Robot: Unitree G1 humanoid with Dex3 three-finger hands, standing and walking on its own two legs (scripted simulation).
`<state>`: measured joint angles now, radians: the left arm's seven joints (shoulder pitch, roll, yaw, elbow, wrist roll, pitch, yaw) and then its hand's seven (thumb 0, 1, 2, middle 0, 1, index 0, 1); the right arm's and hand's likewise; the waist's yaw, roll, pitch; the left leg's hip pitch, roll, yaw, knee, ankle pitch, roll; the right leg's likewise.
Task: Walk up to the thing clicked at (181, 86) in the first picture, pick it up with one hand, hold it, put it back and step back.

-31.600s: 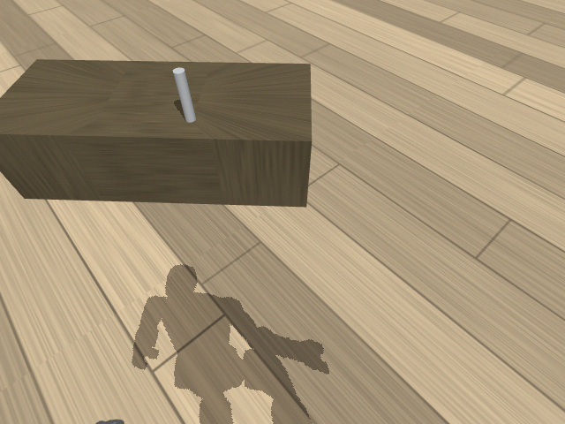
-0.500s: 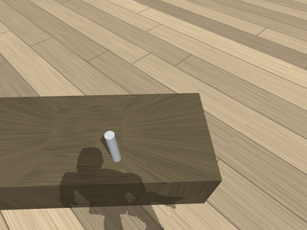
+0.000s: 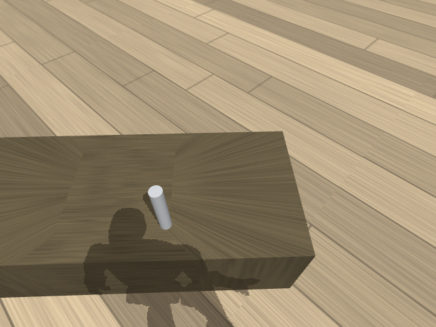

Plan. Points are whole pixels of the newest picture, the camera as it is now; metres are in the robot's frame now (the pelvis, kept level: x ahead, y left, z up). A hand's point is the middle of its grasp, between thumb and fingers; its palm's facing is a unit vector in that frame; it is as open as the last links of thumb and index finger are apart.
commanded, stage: step back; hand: left
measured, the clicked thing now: (161, 209) +0.49 +0.20 -0.29
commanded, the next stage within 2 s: none
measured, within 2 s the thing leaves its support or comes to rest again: neither
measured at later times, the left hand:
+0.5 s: hand out of the picture -0.02 +0.24 -0.15, palm faces +0.02 -0.90 -0.44, open 7.4 cm
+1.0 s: hand out of the picture -0.15 +0.28 -0.17, palm faces +0.04 -0.92 -0.40, open 7.4 cm
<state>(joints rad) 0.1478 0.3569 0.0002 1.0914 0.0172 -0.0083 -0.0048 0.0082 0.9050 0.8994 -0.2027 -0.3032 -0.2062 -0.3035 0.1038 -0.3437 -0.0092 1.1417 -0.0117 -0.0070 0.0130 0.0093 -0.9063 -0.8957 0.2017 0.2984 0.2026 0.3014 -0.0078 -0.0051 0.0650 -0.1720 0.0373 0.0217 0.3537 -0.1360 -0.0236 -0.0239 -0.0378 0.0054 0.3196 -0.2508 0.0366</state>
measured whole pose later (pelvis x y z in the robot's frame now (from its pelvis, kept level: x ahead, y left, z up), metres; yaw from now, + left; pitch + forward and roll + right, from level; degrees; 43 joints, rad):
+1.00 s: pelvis -0.22 +0.00 -0.01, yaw +2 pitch -2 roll -1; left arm 0.18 0.41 0.09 0.86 0.01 0.05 0.02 0.01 0.91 0.90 -0.20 -0.30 -0.21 -0.30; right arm 0.06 -0.36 -0.03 0.84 -0.03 0.04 0.00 0.01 -0.90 -0.90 0.20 0.30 0.21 0.30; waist 0.03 -0.02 0.19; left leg -0.33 0.02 0.04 0.57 -0.21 0.05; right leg -0.37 0.07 0.12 1.08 -0.50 0.04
